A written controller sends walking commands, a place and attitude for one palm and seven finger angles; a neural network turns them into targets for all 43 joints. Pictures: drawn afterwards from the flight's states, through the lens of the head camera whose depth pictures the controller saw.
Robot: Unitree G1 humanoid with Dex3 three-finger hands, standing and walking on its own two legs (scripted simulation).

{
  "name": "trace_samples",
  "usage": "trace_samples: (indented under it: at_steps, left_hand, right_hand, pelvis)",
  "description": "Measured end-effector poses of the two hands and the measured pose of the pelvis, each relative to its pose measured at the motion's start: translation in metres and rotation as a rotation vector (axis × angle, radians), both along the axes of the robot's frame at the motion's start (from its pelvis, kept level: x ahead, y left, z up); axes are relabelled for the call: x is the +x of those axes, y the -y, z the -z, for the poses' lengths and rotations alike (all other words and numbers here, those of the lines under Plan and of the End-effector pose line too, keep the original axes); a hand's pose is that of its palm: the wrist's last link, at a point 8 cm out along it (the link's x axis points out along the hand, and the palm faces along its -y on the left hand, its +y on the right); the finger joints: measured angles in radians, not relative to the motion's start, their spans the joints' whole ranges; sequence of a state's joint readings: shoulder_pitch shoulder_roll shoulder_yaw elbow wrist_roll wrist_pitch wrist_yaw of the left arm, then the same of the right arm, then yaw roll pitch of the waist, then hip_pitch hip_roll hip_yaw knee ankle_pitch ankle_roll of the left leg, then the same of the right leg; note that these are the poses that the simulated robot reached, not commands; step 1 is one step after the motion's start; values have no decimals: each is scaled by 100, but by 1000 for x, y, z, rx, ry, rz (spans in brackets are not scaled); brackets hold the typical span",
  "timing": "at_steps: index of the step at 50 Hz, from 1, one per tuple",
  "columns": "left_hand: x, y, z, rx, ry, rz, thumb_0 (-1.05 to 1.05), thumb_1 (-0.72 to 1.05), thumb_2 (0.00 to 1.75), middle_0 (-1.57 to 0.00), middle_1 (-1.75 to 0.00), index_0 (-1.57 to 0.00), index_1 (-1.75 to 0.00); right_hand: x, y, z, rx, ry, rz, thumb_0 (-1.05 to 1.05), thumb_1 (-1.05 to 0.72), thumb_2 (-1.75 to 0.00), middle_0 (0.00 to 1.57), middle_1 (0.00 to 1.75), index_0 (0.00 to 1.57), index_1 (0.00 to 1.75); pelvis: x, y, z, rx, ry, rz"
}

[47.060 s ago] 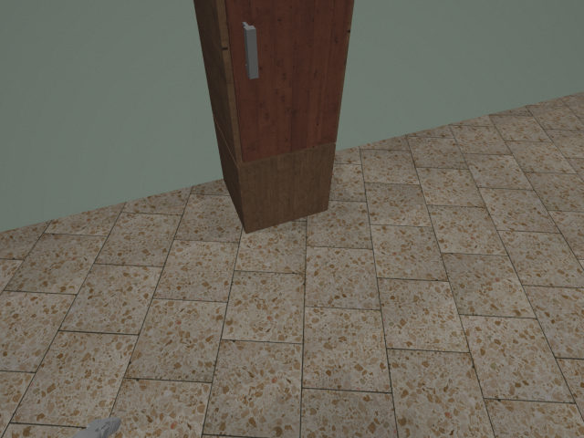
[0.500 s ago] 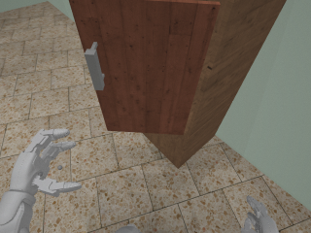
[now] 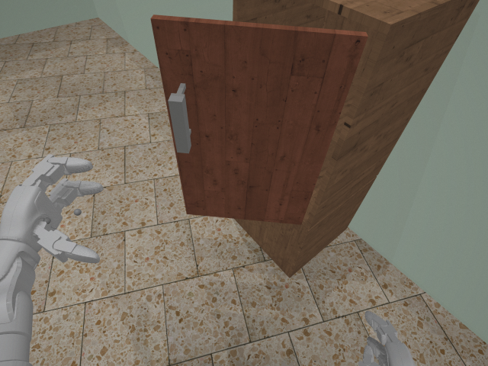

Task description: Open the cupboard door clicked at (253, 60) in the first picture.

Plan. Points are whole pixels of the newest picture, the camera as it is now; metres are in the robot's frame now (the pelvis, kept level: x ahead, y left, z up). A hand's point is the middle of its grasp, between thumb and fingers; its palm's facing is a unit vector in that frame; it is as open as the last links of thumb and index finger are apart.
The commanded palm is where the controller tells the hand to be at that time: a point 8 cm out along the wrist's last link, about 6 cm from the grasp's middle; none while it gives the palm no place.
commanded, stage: raise the hand with hooked fingers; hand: left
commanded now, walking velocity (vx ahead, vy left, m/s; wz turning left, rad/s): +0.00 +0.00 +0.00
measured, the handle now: (183, 118) +0.56 +0.18 +0.08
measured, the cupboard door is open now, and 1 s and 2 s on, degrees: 46 46 46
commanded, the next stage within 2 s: move the hooked fingers beside the handle in 0.48 s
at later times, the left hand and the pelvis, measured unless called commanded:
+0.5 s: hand (104, 214) +0.30 +0.24 +0.11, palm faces +0.05 -1.00 -0.03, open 13.9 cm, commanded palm +0.27 +0.29 +0.11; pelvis +0.00 -0.03 +0.00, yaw +0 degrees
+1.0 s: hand (127, 182) +0.36 +0.23 +0.10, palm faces +0.02 -1.00 -0.01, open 13.9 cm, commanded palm +0.33 +0.29 +0.10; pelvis +0.01 -0.06 +0.00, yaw -1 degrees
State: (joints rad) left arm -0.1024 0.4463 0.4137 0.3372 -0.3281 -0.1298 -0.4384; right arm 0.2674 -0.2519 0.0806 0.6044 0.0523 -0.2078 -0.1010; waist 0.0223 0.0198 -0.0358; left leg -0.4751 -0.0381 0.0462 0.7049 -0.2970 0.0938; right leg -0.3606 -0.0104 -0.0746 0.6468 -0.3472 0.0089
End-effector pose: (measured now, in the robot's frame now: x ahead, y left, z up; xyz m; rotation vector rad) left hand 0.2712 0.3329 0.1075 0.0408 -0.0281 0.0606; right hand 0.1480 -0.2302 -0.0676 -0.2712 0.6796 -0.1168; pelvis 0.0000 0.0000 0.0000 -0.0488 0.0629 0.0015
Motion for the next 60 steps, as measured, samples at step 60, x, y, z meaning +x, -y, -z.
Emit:
trace_samples:
  at_steps: [60]
  left_hand:
    - [89,33,10,-34,-37,16,-1,-50,30,-30,-120,-30,-120]
  right_hand:
    - [-60,85,24,-36,-233,184,1,-91,-90,20,30,20,30]
  pelvis:
    - [16,43,5,28,-93,43]
